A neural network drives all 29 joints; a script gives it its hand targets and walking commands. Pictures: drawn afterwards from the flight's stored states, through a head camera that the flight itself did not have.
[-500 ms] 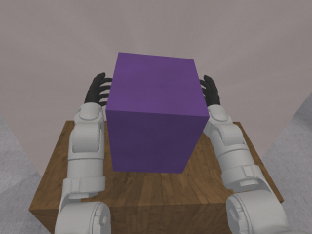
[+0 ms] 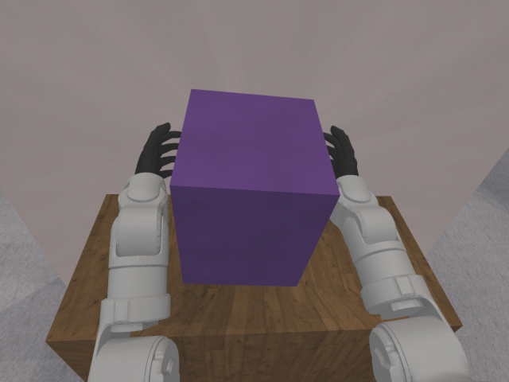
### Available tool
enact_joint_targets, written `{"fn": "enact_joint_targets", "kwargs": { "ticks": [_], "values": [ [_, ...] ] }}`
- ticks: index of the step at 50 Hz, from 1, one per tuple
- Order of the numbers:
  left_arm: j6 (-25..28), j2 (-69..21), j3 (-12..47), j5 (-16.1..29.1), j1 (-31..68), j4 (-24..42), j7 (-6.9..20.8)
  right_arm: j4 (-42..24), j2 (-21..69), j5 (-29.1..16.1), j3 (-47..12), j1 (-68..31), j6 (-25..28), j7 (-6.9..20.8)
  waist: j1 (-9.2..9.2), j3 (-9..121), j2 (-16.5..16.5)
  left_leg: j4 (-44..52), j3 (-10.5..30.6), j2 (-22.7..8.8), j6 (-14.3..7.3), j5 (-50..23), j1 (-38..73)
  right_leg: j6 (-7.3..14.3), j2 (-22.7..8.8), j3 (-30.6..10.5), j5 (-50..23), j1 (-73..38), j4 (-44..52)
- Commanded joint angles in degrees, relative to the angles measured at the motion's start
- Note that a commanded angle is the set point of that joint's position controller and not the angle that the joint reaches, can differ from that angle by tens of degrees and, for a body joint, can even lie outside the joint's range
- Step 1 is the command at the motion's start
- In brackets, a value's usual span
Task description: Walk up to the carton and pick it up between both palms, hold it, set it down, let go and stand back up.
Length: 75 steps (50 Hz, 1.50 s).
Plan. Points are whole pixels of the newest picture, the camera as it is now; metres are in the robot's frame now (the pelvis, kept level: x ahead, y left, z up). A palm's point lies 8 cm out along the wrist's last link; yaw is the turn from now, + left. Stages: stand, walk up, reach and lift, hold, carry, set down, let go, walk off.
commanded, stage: hold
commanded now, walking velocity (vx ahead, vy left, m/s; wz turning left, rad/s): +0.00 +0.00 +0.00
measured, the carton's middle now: (247, 193) +0.38 +0.01 +0.12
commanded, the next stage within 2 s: none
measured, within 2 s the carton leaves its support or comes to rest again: neither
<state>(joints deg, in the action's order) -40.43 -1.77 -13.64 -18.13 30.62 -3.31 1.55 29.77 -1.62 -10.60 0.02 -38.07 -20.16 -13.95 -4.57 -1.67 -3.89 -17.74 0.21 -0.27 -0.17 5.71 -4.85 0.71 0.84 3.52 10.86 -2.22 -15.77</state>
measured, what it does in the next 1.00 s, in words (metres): stands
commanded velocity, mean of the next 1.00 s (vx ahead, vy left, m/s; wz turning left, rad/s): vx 0.00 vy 0.00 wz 0.00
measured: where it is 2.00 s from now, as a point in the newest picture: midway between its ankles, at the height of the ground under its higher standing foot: outside the picture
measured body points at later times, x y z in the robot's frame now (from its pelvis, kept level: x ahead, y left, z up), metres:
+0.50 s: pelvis +0.00 +0.00 +0.00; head -0.04 +0.04 +0.45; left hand +0.37 +0.15 +0.18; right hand +0.38 -0.14 +0.18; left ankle +0.05 +0.11 -0.75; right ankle -0.01 -0.10 -0.75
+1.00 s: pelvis -0.01 +0.00 +0.00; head -0.04 +0.03 +0.45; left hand +0.37 +0.15 +0.18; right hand +0.37 -0.14 +0.18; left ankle +0.05 +0.11 -0.75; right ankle -0.01 -0.10 -0.75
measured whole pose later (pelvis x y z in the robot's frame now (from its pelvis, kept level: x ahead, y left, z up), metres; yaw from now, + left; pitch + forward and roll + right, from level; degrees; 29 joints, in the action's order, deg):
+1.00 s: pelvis -0.01 +0.00 +0.00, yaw +0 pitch -7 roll -1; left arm -40.6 -2.0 -13.4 -18.7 30.7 -2.9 1.4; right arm 29.6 -1.7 -10.3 0.3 -38.2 -19.5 -13.5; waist -4.8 -1.8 -3.9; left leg -17.5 -0.2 -0.4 -0.3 5.2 -4.9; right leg 0.7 0.9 3.1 10.3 -1.9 -15.7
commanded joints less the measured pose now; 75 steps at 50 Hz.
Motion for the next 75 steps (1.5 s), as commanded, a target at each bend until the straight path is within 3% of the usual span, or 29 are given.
{"fn": "enact_joint_targets", "kwargs": {
  "ticks": [1,3,7,14,26,34,37,44,55,64,69,75],
  "values": [
    [4.02,-31.12,28.62,9.95,35.67,10.03,7.70,-24.14,31.58,-5.81,-23.06,-41.18,6.30,5.67,-0.91,28.27,5.16,-3.51,-0.03,1.67,1.45,-18.08,20.21,-4.61,1.40,1.19,-18.55,3.00,1.50],
    [4.25,-31.11,29.80,10.35,36.11,10.91,7.23,-25.28,31.45,-6.24,-23.77,-41.27,6.32,5.50,-0.87,28.84,5.94,-3.73,0.20,1.65,1.73,-17.89,20.35,-4.56,1.51,1.36,-17.65,3.64,1.28],
    [3.82,-30.83,28.26,9.81,36.24,8.45,6.91,-22.61,30.85,-4.14,-21.07,-40.90,5.95,6.50,-0.38,24.04,5.00,-1.16,-0.31,1.09,0.63,-9.96,17.49,-3.69,1.11,1.26,-7.40,7.32,2.76],
    [3.36,-30.98,27.28,9.45,37.11,6.00,6.78,-20.25,30.46,-3.13,-18.93,-42.19,5.97,7.23,-0.40,24.06,4.89,-0.55,-0.70,0.78,0.12,-7.48,17.69,-3.28,1.01,1.13,-4.12,8.27,3.31],
    [3.59,-30.57,26.87,8.59,35.92,7.44,7.50,-20.35,30.94,-4.14,-20.50,-40.89,6.34,6.51,-0.74,24.77,5.07,-2.02,-0.61,1.28,0.60,-13.25,18.86,-4.06,1.12,1.29,-12.18,5.06,2.29],
    [3.19,-30.76,27.60,8.81,36.21,7.75,7.40,-20.47,30.18,-3.42,-19.28,-41.09,6.28,7.03,-1.10,22.86,5.36,-0.88,-0.58,0.81,0.77,-10.22,18.14,-3.34,1.33,1.72,-6.98,6.90,2.93],
    [3.32,-30.96,28.04,9.33,35.92,7.98,7.25,-22.18,30.50,-3.94,-20.43,-41.85,6.55,6.89,-0.91,24.97,4.89,-1.67,-0.57,0.90,0.63,-12.20,18.85,-3.51,1.39,1.43,-9.64,5.86,2.65],
    [3.19,-30.37,26.47,8.47,36.23,6.74,7.52,-20.27,30.49,-3.35,-19.68,-41.68,6.33,7.02,-0.45,23.64,4.61,-0.76,-0.85,0.94,0.08,-9.20,18.13,-3.55,1.01,1.31,-6.86,6.61,3.07],
    [3.05,-30.05,26.07,8.04,35.66,6.90,7.84,-20.58,30.77,-3.43,-19.99,-41.57,6.76,6.92,-0.23,23.68,4.69,-1.01,-1.11,1.10,0.04,-10.49,18.04,-3.76,1.05,1.48,-8.73,5.58,2.85],
    [3.24,-30.12,27.19,8.83,35.90,7.87,7.84,-21.38,30.30,-3.38,-20.14,-40.88,6.65,6.72,-1.08,24.20,4.81,-1.21,-0.82,1.05,0.32,-10.45,18.59,-3.81,0.95,1.43,-8.94,5.86,2.88],
    [3.02,-29.73,26.95,8.36,34.62,8.64,7.96,-22.26,30.52,-4.16,-21.43,-40.59,6.54,6.35,-0.52,24.60,4.55,-1.81,-0.80,1.20,0.34,-12.93,18.91,-4.05,1.11,1.42,-12.32,4.36,2.38],
    [2.74,-29.53,26.55,8.18,35.11,8.15,8.10,-21.07,29.95,-3.49,-20.16,-40.19,6.32,6.59,-0.82,22.79,4.76,-0.94,-0.96,1.04,0.32,-10.52,18.30,-3.78,0.93,1.50,-9.03,5.56,2.92]
  ]
}}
